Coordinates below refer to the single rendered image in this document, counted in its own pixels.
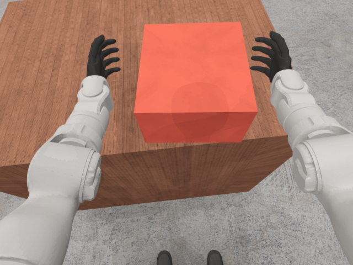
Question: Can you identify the right robot upper arm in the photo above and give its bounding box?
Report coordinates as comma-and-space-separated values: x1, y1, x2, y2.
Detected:
292, 134, 353, 265

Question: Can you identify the left robot upper arm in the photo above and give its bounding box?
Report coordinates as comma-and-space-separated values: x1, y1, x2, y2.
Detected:
0, 142, 101, 265

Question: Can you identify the left robot foot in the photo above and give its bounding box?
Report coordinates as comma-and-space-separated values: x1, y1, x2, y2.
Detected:
157, 250, 172, 265

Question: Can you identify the carton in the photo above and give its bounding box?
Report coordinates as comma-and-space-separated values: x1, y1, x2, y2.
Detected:
134, 22, 258, 143

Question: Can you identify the robot left forearm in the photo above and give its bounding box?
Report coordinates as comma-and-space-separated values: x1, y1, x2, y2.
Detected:
27, 75, 114, 193

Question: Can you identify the robot foot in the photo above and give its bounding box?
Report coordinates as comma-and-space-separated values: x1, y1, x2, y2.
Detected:
157, 250, 172, 265
207, 250, 223, 265

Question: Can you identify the right robot foot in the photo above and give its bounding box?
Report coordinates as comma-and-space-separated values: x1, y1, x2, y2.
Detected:
207, 250, 223, 265

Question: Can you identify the robot left hand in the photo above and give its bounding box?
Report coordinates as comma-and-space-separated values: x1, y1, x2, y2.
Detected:
87, 34, 121, 79

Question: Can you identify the pedestal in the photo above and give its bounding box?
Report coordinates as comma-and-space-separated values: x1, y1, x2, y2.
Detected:
0, 0, 293, 211

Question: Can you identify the robot right forearm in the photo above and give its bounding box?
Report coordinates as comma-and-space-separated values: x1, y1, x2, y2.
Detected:
270, 69, 353, 151

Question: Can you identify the robot right hand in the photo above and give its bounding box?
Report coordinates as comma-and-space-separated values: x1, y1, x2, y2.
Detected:
250, 31, 292, 83

